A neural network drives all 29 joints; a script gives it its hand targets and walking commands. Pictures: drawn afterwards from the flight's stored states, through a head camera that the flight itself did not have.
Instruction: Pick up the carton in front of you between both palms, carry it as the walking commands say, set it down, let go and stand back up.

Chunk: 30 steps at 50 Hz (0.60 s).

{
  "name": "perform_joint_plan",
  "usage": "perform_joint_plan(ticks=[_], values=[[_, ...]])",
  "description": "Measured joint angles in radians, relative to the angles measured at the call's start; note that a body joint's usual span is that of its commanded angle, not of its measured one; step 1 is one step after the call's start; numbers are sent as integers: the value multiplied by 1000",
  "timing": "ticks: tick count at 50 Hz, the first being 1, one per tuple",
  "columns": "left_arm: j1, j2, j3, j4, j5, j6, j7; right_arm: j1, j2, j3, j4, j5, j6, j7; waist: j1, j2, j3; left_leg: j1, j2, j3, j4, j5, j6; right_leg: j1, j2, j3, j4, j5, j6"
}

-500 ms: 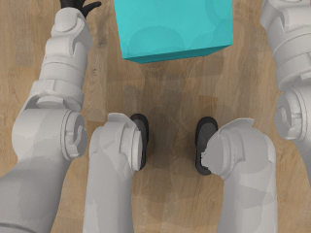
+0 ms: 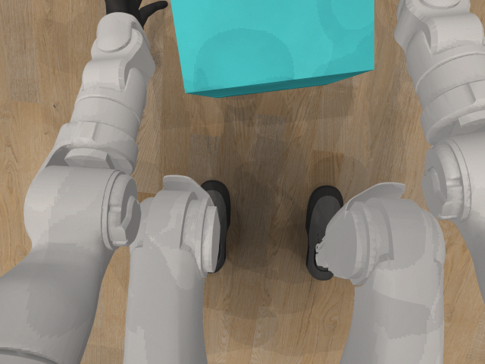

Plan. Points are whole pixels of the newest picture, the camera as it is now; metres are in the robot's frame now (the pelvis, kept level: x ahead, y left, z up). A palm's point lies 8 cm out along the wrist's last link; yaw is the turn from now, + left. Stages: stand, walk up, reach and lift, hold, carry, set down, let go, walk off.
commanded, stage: reach and lift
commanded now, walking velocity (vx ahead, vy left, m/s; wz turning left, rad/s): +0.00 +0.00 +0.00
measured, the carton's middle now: (267, 15) +0.54 +0.01 -0.25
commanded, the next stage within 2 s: none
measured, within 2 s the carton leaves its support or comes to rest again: leaves its support in 0.44 s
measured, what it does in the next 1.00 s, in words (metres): rises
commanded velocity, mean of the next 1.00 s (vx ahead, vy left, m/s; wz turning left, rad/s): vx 0.00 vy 0.00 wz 0.00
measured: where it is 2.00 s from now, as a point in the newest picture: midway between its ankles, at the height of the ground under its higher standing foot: (264, 244)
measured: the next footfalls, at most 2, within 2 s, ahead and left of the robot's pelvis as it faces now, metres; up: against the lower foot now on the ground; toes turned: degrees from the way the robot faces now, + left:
none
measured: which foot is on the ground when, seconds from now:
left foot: down 0.00-1.00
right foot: down 0.00-1.00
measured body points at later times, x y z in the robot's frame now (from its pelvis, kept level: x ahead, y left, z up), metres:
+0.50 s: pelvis +0.00 +0.00 -0.02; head +0.36 -0.02 +0.25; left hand +0.55 +0.16 -0.16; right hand +0.57 -0.14 -0.17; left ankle +0.12 +0.12 -0.34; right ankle +0.11 -0.12 -0.34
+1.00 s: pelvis -0.01 +0.00 +0.10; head +0.26 -0.01 +0.47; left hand +0.50 +0.16 +0.03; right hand +0.51 -0.15 +0.04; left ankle +0.12 +0.13 -0.34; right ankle +0.11 -0.12 -0.34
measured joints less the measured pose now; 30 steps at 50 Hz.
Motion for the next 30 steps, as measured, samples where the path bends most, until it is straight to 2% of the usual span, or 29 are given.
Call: perform_joint_plan(ticks=[6, 10, 13, 17, 20, 23, 26, 30], values=[[-38, -20, -30, -2, -3, -3, 1, -32, 26, 36, -3, 17, -3, -1, -2, 1, 28, 2, 2, 0, -11, 14, 0, 1, 3, 0, -12, 17, 0], [-72, -28, -13, 16, 5, 0, 29, -61, 39, 33, 8, 4, -5, -35, -2, 4, 53, 12, 3, 0, -14, 20, 0, 10, 4, 1, -14, 23, 0], [-90, -35, 32, 28, 32, 13, 36, -94, 46, 14, 46, -26, 4, -37, -4, 3, 62, 18, 4, 2, -11, 22, -1, 12, 7, 3, -10, 26, -1], [-98, -37, 89, 13, 86, 68, 1, -106, 57, -52, 42, -90, 51, -23, -2, -2, 57, 8, 6, 0, 11, 17, -3, -2, 11, 1, 11, 27, -5], [-85, -30, 95, -17, 102, 108, -14, -81, 67, -79, -4, -113, 90, -16, -3, -2, 41, -9, 4, -5, 32, 14, -6, -18, 12, -3, 31, 24, -8], [-55, -27, 90, -69, 92, 146, -7, -24, 85, -79, -79, -108, 121, -31, -2, 4, 17, -18, 1, -11, 47, 6, -9, -26, 14, -6, 43, 19, -7], [16, -51, 100, -160, 83, 180, 17, 60, 112, -81, -176, -102, 151, -70, 2, 12, -34, -19, -18, -23, 51, -6, -25, -28, 22, -4, 42, 14, 0], [150, -105, 147, -296, 113, 227, 20, 169, 155, -132, -289, -138, 203, -64, -2, 17, -136, -5, -38, -37, 28, -17, -32, -14, 37, 3, 10, 12, 15]])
